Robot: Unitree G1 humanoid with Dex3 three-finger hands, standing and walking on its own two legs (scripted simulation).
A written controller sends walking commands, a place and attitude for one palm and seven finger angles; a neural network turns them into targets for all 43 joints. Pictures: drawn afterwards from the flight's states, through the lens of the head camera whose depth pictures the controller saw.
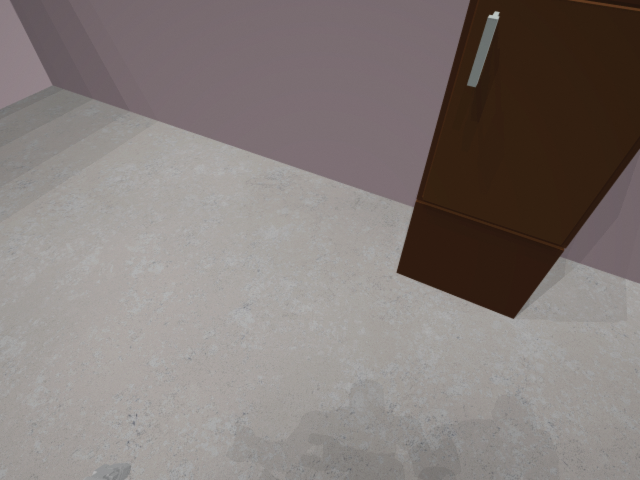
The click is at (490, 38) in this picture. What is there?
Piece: cupboard door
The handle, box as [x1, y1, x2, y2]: [467, 11, 499, 86]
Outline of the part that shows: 499,12 495,11 492,15 489,15 487,18 467,85 475,86 477,83 499,16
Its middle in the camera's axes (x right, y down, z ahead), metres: +0.36 -0.42 +0.86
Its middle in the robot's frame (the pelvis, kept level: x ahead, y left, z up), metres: +0.96 -0.31 +0.14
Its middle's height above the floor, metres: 0.91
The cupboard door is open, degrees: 0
